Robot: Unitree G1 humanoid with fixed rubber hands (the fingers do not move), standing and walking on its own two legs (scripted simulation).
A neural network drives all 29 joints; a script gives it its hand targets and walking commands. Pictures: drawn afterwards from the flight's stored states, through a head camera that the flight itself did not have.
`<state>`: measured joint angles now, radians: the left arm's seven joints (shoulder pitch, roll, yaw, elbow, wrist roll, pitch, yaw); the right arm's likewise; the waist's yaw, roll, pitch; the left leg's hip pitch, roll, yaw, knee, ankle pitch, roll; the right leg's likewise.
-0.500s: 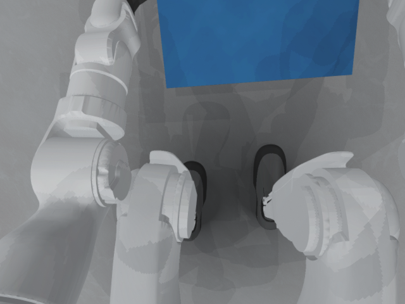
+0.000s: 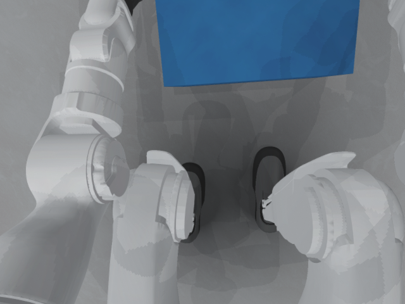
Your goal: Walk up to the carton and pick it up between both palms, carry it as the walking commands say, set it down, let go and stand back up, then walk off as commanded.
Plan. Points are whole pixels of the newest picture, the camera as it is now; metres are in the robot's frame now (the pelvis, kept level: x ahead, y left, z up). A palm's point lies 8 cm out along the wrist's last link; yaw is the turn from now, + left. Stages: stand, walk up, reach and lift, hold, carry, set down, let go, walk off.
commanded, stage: set down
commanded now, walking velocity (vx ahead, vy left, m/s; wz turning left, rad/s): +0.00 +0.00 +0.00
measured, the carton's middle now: out of the picture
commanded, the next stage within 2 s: none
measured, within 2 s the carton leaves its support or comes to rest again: neither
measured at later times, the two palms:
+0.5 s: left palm out of the picture +0.55 +0.13 -0.17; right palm out of the picture +0.54 -0.25 -0.18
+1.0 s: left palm (93, 0) +0.55 +0.17 -0.17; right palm out of the picture +0.54 -0.29 -0.17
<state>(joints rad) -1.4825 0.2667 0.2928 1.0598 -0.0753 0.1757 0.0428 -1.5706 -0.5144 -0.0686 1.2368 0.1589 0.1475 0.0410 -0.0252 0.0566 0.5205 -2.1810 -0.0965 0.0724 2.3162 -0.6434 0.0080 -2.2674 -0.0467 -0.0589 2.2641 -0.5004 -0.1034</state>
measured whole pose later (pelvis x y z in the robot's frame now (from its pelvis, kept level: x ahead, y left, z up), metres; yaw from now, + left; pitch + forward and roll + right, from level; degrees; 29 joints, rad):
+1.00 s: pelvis +0.00 +0.00 -0.01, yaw +0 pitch +30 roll +2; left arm -1.46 0.38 0.14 1.05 -0.22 0.12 0.10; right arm -1.53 -0.62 -0.08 1.23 0.28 0.06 0.03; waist -0.01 0.03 0.52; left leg -2.22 -0.04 0.08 2.33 -0.63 0.03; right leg -2.30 -0.06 -0.07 2.28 -0.50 -0.12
